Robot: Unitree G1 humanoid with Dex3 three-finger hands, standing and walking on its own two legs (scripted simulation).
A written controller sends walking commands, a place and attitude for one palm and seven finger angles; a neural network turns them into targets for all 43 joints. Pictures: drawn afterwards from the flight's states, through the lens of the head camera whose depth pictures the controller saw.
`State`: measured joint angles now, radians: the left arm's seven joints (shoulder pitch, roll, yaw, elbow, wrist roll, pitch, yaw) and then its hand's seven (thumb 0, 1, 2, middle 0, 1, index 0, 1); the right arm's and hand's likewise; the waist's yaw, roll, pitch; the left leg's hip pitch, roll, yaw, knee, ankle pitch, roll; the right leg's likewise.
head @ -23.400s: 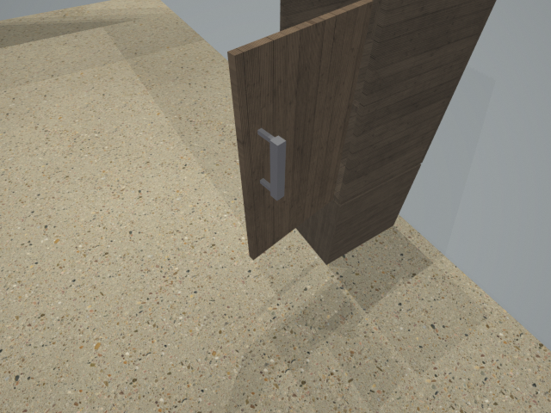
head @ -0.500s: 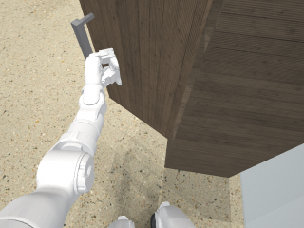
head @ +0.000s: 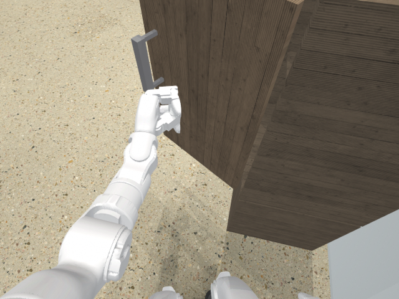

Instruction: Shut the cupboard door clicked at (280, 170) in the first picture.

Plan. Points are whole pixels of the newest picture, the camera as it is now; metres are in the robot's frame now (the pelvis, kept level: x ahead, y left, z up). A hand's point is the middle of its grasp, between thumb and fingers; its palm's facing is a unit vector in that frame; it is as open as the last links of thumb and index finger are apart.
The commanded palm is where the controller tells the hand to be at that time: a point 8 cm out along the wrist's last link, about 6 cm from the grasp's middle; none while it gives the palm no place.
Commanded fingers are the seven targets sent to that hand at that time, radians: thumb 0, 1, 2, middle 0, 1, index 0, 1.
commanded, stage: draw the hand back to the body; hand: left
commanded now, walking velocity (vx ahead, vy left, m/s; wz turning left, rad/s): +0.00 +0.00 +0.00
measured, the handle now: (150, 63) +0.65 +0.08 +0.08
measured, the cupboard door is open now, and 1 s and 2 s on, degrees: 61 61 61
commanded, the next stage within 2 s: step back with the hand held close in 1.62 s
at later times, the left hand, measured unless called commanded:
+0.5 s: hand (119, 146) +0.35 +0.11 +0.14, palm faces -0.12 -0.99 -0.02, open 3.1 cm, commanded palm +0.33 +0.16 +0.14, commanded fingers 0.00 0.90 0.90 -1.19 -1.38 -1.19 -1.38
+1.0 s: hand out of the picture +0.26 +0.23 +0.19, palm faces +0.26 -0.92 -0.30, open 4.3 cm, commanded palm +0.22 +0.28 +0.21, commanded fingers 0.00 0.90 0.90 -0.50 -0.63 -0.50 -0.63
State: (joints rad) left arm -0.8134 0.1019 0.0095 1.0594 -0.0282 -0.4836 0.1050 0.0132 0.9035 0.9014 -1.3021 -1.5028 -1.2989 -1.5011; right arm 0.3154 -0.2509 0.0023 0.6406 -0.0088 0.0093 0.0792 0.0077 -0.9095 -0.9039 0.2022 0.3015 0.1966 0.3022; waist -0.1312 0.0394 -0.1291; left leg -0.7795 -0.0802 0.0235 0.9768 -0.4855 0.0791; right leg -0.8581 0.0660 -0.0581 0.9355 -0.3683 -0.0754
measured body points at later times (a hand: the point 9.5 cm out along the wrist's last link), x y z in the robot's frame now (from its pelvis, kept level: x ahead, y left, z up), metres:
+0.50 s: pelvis +0.02 +0.01 +0.04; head +0.04 +0.00 +0.49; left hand +0.36 +0.16 +0.14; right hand +0.16 -0.24 -0.06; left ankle -0.01 +0.07 -0.68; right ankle +0.04 -0.07 -0.68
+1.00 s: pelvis +0.04 +0.02 +0.06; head +0.02 +0.00 +0.51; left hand +0.24 +0.28 +0.21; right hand +0.22 -0.17 -0.03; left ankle -0.01 +0.07 -0.68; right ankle +0.04 -0.07 -0.68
